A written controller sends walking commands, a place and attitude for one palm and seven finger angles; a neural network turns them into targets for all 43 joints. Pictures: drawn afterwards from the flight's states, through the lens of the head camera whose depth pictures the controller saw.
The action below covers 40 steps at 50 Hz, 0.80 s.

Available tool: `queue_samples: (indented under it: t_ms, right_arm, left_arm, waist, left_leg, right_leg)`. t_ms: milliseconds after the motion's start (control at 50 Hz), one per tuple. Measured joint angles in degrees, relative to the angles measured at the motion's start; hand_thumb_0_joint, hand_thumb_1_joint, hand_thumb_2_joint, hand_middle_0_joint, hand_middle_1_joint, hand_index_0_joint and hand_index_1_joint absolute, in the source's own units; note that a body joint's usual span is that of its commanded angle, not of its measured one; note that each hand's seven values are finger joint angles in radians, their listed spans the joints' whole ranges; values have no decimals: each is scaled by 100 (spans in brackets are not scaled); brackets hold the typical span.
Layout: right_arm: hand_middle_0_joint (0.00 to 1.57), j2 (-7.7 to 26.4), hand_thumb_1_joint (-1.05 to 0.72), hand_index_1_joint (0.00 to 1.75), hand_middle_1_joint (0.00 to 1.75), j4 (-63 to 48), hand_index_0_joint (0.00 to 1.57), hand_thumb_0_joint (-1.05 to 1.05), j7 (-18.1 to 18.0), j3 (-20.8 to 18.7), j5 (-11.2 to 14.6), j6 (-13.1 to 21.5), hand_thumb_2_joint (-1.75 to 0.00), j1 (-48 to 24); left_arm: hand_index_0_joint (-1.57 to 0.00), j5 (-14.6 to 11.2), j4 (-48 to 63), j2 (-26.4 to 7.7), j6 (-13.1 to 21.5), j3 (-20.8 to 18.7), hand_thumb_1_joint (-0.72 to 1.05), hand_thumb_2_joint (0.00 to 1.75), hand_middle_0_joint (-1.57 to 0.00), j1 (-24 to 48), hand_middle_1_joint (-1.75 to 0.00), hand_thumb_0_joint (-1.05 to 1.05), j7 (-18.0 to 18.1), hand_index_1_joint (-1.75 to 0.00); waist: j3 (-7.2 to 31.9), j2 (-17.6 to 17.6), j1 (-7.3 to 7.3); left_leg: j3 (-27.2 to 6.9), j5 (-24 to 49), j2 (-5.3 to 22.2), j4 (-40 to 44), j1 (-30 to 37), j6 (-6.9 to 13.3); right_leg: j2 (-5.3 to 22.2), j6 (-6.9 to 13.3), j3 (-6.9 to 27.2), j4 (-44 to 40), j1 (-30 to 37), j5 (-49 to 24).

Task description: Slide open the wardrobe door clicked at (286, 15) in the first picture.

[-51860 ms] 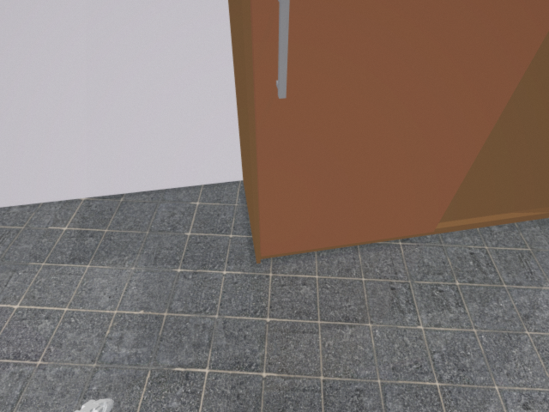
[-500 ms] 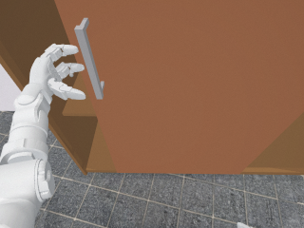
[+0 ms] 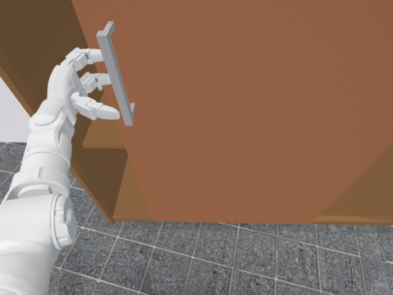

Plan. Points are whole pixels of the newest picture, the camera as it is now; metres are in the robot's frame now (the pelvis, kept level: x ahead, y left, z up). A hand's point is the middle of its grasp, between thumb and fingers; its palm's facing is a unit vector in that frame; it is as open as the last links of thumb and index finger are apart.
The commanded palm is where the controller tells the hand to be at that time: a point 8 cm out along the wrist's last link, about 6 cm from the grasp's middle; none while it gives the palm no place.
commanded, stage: feel for the door with the fingertips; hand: left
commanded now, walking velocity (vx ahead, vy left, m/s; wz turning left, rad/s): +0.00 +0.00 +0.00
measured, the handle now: (120, 79) +0.52 +0.16 +0.17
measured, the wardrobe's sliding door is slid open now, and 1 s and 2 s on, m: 0.21 0.21 0.21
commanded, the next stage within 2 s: slide the fingers in behind the handle in 0.26 s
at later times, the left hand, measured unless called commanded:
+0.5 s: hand (106, 86) +0.48 +0.18 +0.18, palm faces -0.03 -1.00 -0.01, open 13.6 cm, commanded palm +0.46 +0.23 +0.17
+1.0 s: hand (108, 92) +0.47 +0.17 +0.17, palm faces -0.04 -1.00 -0.03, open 14.0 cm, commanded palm +0.44 +0.22 +0.17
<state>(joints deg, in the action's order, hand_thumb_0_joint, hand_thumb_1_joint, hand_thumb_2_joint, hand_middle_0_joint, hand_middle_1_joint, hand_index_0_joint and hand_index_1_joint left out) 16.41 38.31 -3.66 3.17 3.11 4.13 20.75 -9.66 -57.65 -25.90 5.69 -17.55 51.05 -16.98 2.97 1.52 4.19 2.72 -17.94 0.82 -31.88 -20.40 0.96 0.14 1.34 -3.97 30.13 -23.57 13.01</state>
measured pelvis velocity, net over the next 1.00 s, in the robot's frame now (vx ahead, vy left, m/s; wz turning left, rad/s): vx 0.00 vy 0.00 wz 0.00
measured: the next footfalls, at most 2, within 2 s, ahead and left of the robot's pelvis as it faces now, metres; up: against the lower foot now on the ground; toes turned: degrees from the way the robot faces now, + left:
none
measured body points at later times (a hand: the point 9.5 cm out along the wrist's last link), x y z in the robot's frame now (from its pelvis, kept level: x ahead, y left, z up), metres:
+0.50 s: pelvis -0.01 +0.00 +0.00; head +0.04 -0.01 +0.44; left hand +0.47 +0.23 +0.18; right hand +0.02 -0.27 -0.12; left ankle -0.02 +0.11 -0.73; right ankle +0.02 -0.11 -0.73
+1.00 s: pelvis +0.00 +0.00 +0.00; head +0.04 +0.00 +0.45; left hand +0.47 +0.23 +0.18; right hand +0.07 -0.26 -0.11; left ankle -0.02 +0.11 -0.73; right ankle +0.02 -0.11 -0.73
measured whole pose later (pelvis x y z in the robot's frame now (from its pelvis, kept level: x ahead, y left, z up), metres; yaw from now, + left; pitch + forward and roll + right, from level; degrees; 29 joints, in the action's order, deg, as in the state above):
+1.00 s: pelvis +0.00 +0.00 +0.00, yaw +0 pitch +8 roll -1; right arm 16.3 37.0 -3.0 2.6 2.6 5.3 20.3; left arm -8.5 -56.0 -23.9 6.2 -16.1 50.6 -14.0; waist 3.0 1.8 4.4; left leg 2.8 -18.4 0.8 -33.2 -22.4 1.2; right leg 0.2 1.1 -3.7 30.9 -25.4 13.1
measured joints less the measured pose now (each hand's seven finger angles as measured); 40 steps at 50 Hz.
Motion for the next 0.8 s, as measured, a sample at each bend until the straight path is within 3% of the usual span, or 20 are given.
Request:
queue_samples:
  t_ms: [100, 220, 400, 640, 800]
  right_arm:
    - [20, 84, -91, 30, 30, 3, 20, 1, 21, -67, -17, -24, -90, 120]
    - [20, 74, -91, 30, 30, 45, 20, 1, 32, -80, -35, -9, -90, 176]
    - [20, 57, -91, 30, 30, 27, 20, 0, 16, -34, -45, 37, -90, 180]
    - [20, 82, -91, 30, 30, -54, 20, 1, 62, -48, -50, 19, -90, 276]
    - [20, 70, -91, 30, 30, -86, 20, 1, 61, -81, -20, 16, -90, 234]
  left_arm:
    - [-30, 101, -198, -67, -66, -41, -50, 30, -30, 59, -120, -1, 34, -120]
    - [-30, 108, -232, -14, 158, -128, -50, 30, -30, 114, -120, -1, 122, -120]
    - [-36, 324, -849, -352, 255, -148, -50, 30, -37, 613, -124, -1, 37, -125]
    - [-32, 210, -663, -340, 352, -298, -50, 30, -33, 307, -122, -1, -28, -121]
    - [-30, 10, 55, -17, 209, -105, -50, 30, -30, -203, -120, -1, -8, -120]
  waist:
    - [4, 39, 75]
    - [-43, 16, 116]
    - [-73, 7, 236]
    - [31, 3, 232]
    - [46, 44, 80]
  left_leg:
    - [21, 1, 4, -32, -76, 1]
    - [48, 13, 23, -55, -129, -7]
    - [-2, 46, 33, -168, -403, -18]
    - [75, -3, 65, -224, -441, -10]
    - [78, -37, 49, -166, -255, 11]
  right_leg:
    - [-4, 4, 21, 39, -88, -5]
    - [-23, 12, 48, 63, -155, -28]
    - [-25, 29, -1, 112, -382, -77]
    - [-61, 23, 77, 156, -450, -70]
    - [-51, -2, 85, 94, -260, -40]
